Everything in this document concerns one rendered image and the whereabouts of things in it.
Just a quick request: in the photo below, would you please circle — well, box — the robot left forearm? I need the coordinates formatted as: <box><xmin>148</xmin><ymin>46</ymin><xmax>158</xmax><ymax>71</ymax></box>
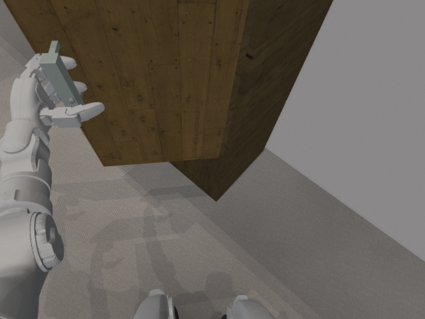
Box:
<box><xmin>0</xmin><ymin>120</ymin><xmax>52</xmax><ymax>220</ymax></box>

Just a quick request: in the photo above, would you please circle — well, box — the robot right thigh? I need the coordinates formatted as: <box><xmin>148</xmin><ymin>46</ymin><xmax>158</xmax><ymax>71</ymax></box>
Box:
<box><xmin>226</xmin><ymin>300</ymin><xmax>275</xmax><ymax>319</ymax></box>

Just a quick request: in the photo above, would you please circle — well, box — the handle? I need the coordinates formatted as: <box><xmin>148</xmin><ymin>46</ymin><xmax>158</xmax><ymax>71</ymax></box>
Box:
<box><xmin>39</xmin><ymin>41</ymin><xmax>85</xmax><ymax>115</ymax></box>

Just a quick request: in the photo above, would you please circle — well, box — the left robot shin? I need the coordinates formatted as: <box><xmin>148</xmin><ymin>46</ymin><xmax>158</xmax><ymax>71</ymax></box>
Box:
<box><xmin>149</xmin><ymin>289</ymin><xmax>164</xmax><ymax>296</ymax></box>

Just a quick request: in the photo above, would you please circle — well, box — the cupboard door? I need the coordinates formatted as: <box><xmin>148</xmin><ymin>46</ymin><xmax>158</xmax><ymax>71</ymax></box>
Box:
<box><xmin>3</xmin><ymin>0</ymin><xmax>249</xmax><ymax>167</ymax></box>

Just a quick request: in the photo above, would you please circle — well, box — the robot left hand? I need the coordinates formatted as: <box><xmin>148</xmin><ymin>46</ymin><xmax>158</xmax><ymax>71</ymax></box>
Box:
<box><xmin>10</xmin><ymin>53</ymin><xmax>105</xmax><ymax>133</ymax></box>

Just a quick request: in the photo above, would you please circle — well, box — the left robot upper arm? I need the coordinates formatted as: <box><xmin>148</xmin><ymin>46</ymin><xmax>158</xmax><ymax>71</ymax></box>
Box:
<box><xmin>0</xmin><ymin>212</ymin><xmax>64</xmax><ymax>319</ymax></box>

